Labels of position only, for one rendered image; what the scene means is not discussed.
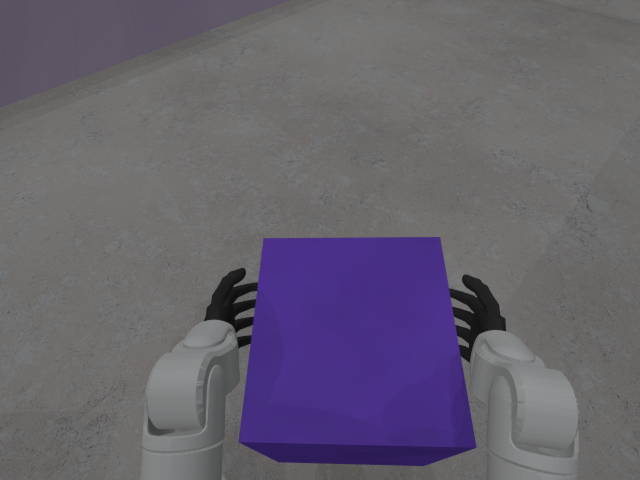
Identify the right robot forearm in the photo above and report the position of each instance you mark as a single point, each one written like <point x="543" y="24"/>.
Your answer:
<point x="533" y="412"/>

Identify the robot right hand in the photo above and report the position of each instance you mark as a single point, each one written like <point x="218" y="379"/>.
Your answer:
<point x="486" y="314"/>

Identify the left robot forearm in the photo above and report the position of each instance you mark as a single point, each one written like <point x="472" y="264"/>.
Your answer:
<point x="184" y="412"/>

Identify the robot left hand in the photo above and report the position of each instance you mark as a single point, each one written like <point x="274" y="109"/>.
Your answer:
<point x="222" y="307"/>

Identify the carton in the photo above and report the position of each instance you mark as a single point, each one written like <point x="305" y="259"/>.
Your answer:
<point x="354" y="355"/>

